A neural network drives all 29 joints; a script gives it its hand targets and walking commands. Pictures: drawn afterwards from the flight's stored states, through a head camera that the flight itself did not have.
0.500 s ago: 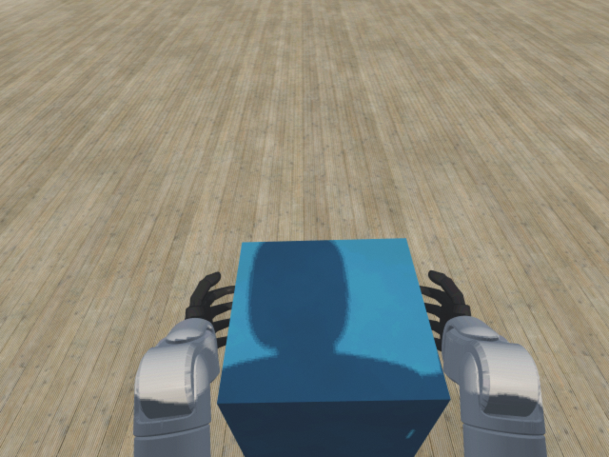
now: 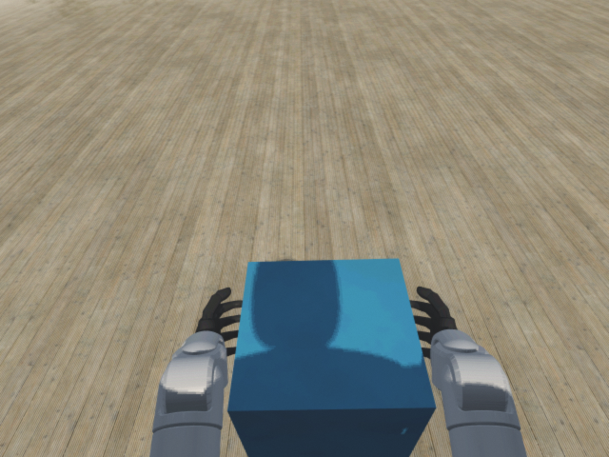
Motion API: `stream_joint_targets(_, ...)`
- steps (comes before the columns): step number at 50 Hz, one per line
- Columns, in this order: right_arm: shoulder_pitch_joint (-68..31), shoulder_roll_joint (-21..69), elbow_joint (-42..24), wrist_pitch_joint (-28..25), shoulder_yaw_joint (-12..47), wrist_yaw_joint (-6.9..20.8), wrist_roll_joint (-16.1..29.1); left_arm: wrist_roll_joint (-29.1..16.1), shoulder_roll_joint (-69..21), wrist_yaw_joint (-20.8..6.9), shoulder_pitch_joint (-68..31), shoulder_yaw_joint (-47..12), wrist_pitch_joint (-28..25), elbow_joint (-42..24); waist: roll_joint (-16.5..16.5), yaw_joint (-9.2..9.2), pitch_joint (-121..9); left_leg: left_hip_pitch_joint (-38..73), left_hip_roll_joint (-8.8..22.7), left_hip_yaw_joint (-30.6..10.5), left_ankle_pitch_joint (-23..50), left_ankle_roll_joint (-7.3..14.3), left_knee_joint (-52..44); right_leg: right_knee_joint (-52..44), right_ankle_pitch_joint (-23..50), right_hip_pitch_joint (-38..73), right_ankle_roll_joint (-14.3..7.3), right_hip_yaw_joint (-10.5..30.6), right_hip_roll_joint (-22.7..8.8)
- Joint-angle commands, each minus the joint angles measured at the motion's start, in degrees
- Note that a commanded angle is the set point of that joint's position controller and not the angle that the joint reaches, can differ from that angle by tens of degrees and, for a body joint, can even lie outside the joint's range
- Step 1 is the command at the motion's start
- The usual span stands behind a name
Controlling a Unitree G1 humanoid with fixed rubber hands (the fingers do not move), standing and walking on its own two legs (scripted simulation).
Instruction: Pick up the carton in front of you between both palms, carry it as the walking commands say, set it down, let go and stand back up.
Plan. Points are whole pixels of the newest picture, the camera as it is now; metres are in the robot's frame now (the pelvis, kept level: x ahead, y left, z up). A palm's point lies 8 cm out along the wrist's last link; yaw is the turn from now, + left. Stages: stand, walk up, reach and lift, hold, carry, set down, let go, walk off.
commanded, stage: carry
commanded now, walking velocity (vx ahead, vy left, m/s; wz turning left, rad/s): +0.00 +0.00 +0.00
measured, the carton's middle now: (325, 370) +0.27 +0.00 -0.03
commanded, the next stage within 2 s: hold in 0.60 s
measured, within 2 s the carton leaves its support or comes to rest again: neither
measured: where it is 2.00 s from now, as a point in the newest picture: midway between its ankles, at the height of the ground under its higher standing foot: outside the picture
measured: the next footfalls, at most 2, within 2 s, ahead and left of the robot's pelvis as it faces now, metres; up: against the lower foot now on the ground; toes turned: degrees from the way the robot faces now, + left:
none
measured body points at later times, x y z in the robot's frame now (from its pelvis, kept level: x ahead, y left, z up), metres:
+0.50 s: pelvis -0.01 +0.01 +0.00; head -0.03 +0.00 +0.45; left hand +0.29 +0.16 +0.03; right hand +0.29 -0.14 +0.03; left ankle -0.06 +0.10 -0.73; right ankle +0.08 -0.12 -0.73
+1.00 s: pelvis -0.02 -0.02 +0.01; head -0.02 -0.04 +0.46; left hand +0.27 +0.18 +0.03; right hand +0.32 -0.12 +0.02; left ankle -0.06 +0.10 -0.73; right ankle +0.08 -0.14 -0.73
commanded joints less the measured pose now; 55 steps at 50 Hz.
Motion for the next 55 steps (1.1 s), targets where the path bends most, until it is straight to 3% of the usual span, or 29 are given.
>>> stream_joint_targets(1, -27.9, 46.8, -0.5, -6.4, 28.2, 11.5, 12.5, -12.9, -47.0, -12.2, -26.7, -28.7, -5.6, 0.7, 0.0, -0.12, -8.5, -6.8, 6.6, -5.6, 7.1, 0.9, -8.1, -3.1, 5.3, 10.7, 0.1, 6.4, -4.6)
stream_joint_targets(6, -31.5, 49.4, 6.0, -12.6, 24.7, 12.3, 9.8, -10.2, -49.6, -13.1, -30.1, -24.8, -11.7, 7.7, -0.3, -0.14, -9.8, -6.6, 6.4, -5.7, 7.1, 1.1, -7.9, -3.2, 5.7, 11.2, 0.0, 6.4, -4.6)
stream_joint_targets(10, -32.4, 51.8, 7.2, -14.5, 25.5, 12.8, 10.0, -10.1, -51.9, -13.5, -30.7, -25.3, -13.6, 8.9, -0.5, -0.17, -11.6, -5.4, 6.2, -5.6, 9.9, 1.2, -6.6, -2.7, 8.5, 11.8, -0.1, 6.3, -4.8)
stream_joint_targets(16, -29.4, 52.0, 2.8, -11.6, 29.8, 12.6, 12.8, -12.6, -52.2, -13.2, -27.5, -29.5, -10.7, 4.6, -0.4, -0.20, -13.3, -4.4, 6.3, -5.3, 13.7, 1.0, -5.0, -1.7, 12.1, 12.2, -0.3, 6.1, -5.0)
stream_joint_targets(30, -29.3, 50.6, 1.7, -10.5, 29.6, 12.4, 12.9, -13.0, -50.9, -13.0, -27.7, -29.7, -9.7, 3.1, 0.0, -0.20, -11.6, -5.2, 6.6, -5.4, 13.5, 1.3, -5.4, -1.8, 10.3, 11.2, 0.1, 5.7, -4.7)
stream_joint_targets(31, -23.4, 51.3, 0.1, -10.6, 29.0, 12.4, 13.2, -12.4, -53.2, -13.2, -23.4, -27.5, -10.8, 5.7, 9.1, -1.16, -2.8, -12.8, -2.7, -16.9, 25.7, 1.4, -13.0, -1.1, 16.8, 31.5, -1.3, 12.6, 11.9)
stream_joint_targets(32, -25.5, 48.8, -2.7, -11.6, 28.7, 12.4, 11.9, -10.0, -50.7, -12.5, -23.3, -25.6, -12.5, 5.6, 7.2, 0.42, -3.9, -12.0, -2.1, -17.3, 27.1, 1.7, -12.8, -2.1, 17.3, 32.1, -1.1, 14.0, 10.8)
stream_joint_targets(33, -26.4, 49.1, -2.4, -11.8, 29.4, 12.4, 12.1, -9.5, -50.7, -12.0, -23.0, -25.3, -13.1, 5.6, 4.9, 0.92, -4.5, -7.6, -2.8, -17.2, 31.8, 1.3, -11.8, -2.9, 18.6, 31.2, -0.8, 14.4, 10.7)
stream_joint_targets(36, -27.5, 49.0, -2.2, -12.4, 30.7, 13.0, 12.8, -8.9, -50.0, -11.2, -22.6, -24.9, -13.5, 6.0, 2.2, 1.57, -5.8, 2.4, -4.7, -15.8, 33.2, -0.1, -11.7, -5.5, 17.7, 26.3, 1.0, 13.8, 11.9)
stream_joint_targets(37, -27.9, 48.9, -1.9, -12.5, 31.1, 13.0, 13.0, -9.5, -50.5, -11.3, -23.7, -25.5, -13.7, 5.8, 2.8, 1.54, -7.1, 1.8, -4.7, -15.5, 30.1, -0.5, -12.6, -5.6, 15.7, 28.5, 1.0, 13.5, 12.2)
stream_joint_targets(41, -27.4, 49.8, 1.0, -13.0, 28.7, 12.6, 10.9, -11.5, -51.4, -13.1, -28.7, -28.3, -13.6, 5.6, 2.1, -1.44, -4.3, -0.8, -5.0, -14.7, 22.4, -0.9, -13.6, -6.7, 9.9, 28.0, 0.8, 13.2, 12.6)
stream_joint_targets(42, -27.5, 50.2, 2.4, -13.1, 27.2, 12.2, 9.9, -11.8, -51.1, -13.8, -31.1, -28.5, -13.7, 6.3, 1.7, -2.75, -3.2, -2.4, -5.2, -14.4, 19.8, -0.9, -13.6, -7.0, 8.7, 28.2, 0.6, 13.2, 12.5)
stream_joint_targets(45, -30.8, 52.2, 8.0, -13.6, 22.6, 11.7, 7.4, -10.4, -49.2, -15.9, -37.2, -25.8, -15.1, 11.6, 1.2, -3.99, 0.1, -8.2, -5.6, -13.4, 8.6, 0.2, -13.9, -6.9, 3.8, 28.8, 0.5, 13.4, 11.7)
stream_joint_targets(49, -39.2, 54.8, 18.1, -15.9, 17.0, 12.4, 4.9, -5.6, -48.8, -17.9, -44.8, -17.5, -19.2, 22.7, 0.4, -2.54, 0.7, -16.1, -6.1, -12.6, -0.9, 2.0, -12.0, -5.4, -3.8, 30.2, 1.4, 13.6, 10.7)
stream_joint_targets(55, -45.6, 47.6, 27.6, -22.2, 4.1, 10.7, -2.2, 5.7, -42.3, -16.5, -46.0, 1.1, -25.9, 36.4, -1.2, -0.21, 0.6, -24.8, -7.7, -12.3, 0.7, 3.1, -3.7, -0.4, -4.7, 22.0, 2.0, 14.5, 10.1)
